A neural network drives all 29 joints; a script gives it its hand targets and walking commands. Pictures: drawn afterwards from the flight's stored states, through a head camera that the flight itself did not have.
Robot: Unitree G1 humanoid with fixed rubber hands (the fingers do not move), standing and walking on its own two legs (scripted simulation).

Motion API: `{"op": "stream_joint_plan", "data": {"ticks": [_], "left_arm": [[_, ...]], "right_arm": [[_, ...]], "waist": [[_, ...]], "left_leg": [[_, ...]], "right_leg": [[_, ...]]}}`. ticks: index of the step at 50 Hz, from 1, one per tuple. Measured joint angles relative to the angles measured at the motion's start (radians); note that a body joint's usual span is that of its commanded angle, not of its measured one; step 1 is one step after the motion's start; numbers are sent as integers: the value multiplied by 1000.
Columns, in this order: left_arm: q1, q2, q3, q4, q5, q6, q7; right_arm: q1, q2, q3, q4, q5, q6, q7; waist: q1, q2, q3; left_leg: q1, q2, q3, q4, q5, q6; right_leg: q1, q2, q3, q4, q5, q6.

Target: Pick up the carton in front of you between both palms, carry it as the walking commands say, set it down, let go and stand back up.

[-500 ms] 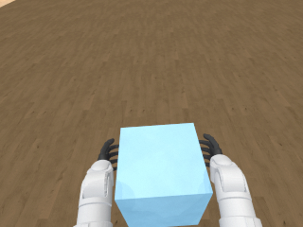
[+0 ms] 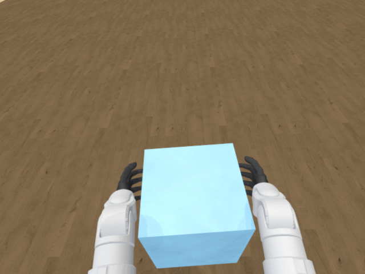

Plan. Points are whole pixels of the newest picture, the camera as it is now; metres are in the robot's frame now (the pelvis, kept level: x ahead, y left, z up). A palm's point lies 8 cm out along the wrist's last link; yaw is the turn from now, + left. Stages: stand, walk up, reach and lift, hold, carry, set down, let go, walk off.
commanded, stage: carry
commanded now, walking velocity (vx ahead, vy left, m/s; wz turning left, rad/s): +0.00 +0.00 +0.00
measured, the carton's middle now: (192, 208) +0.29 +0.00 -0.04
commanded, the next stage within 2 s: hold in 0.28 s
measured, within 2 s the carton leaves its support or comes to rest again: neither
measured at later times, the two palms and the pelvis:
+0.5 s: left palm (123, 203) +0.27 +0.15 +0.04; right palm (260, 200) +0.26 -0.15 +0.04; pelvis -0.02 +0.01 +0.01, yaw -1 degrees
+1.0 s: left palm (122, 220) +0.30 +0.19 -0.11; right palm (226, 201) +0.34 -0.10 -0.12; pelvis -0.06 -0.01 -0.05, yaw +7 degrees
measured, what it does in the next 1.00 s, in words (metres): lowers itself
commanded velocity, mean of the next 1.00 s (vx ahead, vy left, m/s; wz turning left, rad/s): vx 0.00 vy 0.00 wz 0.00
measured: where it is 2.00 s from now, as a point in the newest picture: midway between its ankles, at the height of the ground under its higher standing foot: outside the picture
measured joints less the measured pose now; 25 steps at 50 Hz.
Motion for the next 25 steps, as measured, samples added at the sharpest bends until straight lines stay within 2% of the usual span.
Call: {"op": "stream_joint_plan", "data": {"ticks": [15,16,18,21,25], "left_arm": [[-5,-1,5,3,1,-4,-2],[-3,-1,4,-1,3,-9,-5],[2,0,0,-8,6,-18,-11],[5,0,-1,2,3,-33,-13],[-33,-6,30,55,12,-59,-21]], "right_arm": [[-5,1,-2,-1,-1,0,0],[-4,1,1,-11,-2,1,-1],[5,0,12,-26,-6,-1,-2],[14,-2,16,-32,-7,-7,-5],[-13,2,-3,2,-19,-22,-7]], "waist": [[0,3,23],[1,12,54],[2,20,100],[-1,30,139],[-5,40,178]], "left_leg": [[14,-1,1,-8,11,3],[45,-11,-32,-28,48,10],[98,-25,-67,-61,36,17],[146,-29,-69,-96,53,9],[165,-33,-69,-88,58,16]], "right_leg": [[18,2,2,-17,15,-3],[49,20,28,-40,31,-13],[103,38,67,-86,58,16],[153,40,72,-127,78,10],[175,43,87,-124,88,12]]}}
